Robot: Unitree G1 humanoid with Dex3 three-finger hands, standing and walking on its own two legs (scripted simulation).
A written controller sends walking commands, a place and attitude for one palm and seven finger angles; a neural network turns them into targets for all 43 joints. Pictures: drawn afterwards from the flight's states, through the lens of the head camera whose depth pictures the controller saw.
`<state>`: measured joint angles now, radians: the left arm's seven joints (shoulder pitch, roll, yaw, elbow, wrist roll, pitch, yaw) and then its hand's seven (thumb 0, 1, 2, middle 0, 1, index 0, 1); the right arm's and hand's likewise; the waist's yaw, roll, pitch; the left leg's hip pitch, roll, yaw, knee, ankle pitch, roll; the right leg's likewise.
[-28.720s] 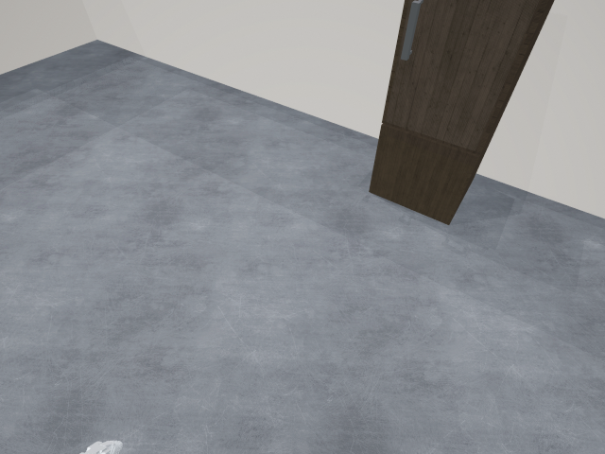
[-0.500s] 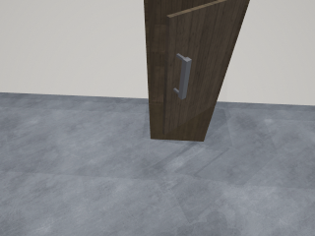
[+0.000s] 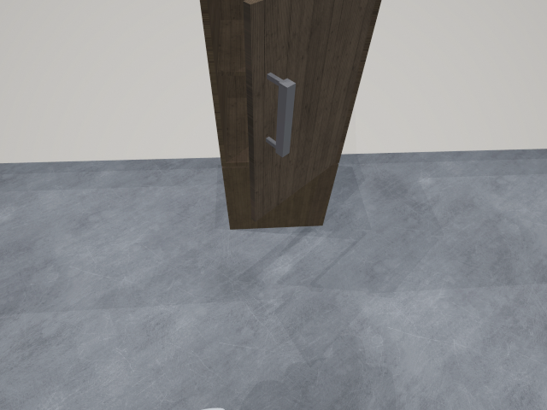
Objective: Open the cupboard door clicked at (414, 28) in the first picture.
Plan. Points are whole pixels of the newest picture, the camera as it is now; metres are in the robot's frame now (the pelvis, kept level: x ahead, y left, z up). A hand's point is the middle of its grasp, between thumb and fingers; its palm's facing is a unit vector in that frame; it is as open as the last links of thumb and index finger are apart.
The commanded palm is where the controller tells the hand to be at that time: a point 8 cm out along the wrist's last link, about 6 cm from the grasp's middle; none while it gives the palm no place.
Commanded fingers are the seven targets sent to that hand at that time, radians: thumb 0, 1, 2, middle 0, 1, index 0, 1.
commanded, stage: walk to a spot facing it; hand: left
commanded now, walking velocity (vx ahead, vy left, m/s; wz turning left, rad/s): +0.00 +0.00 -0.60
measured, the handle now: (277, 116) +0.65 +0.04 +0.04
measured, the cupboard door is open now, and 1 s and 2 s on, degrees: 40 40 40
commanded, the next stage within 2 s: none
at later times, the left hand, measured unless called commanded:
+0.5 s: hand out of the picture +0.11 +0.14 -0.15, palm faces -0.25 -0.93 -0.26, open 7.4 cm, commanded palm none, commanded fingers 0.00 0.90 0.90 -0.20 -0.30 -0.20 -0.30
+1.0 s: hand (232, 367) +0.21 +0.09 -0.15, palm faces -0.55 -0.79 -0.26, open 7.4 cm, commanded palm none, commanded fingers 0.00 0.90 0.90 -0.20 -0.30 -0.20 -0.30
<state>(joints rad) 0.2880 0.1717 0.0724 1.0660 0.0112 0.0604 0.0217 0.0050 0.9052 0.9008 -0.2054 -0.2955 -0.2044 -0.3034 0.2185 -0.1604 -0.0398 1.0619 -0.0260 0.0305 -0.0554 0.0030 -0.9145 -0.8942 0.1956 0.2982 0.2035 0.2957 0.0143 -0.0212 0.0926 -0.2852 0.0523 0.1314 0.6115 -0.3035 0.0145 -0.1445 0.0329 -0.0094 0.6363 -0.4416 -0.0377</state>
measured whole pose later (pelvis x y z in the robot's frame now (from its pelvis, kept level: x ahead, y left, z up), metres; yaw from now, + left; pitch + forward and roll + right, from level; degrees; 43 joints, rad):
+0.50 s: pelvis -0.01 -0.04 +0.01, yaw -17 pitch +1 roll +1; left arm 0.19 0.20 0.06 0.92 0.03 0.04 0.01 0.00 0.90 0.90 -0.21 -0.30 -0.21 -0.30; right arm 0.08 -0.24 -0.07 0.89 -0.01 0.05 -0.02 0.01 -0.91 -0.89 0.19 0.30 0.20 0.30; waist 0.01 0.01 0.13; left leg -0.46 0.03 0.02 0.99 -0.45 -0.06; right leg -0.28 0.04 0.09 0.54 -0.27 -0.03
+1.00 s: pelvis +0.00 -0.04 +0.00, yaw -35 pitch +1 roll -1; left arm 0.13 0.26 0.07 0.90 0.02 0.05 -0.03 0.01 0.91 0.90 -0.20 -0.30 -0.20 -0.30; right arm 0.26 -0.22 -0.04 0.90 -0.03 0.03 -0.02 0.00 -0.91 -0.89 0.20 0.30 0.21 0.30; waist -0.01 0.02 0.12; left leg -0.25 0.14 0.19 0.59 -0.34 -0.04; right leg -0.30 -0.03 -0.07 0.62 -0.32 0.02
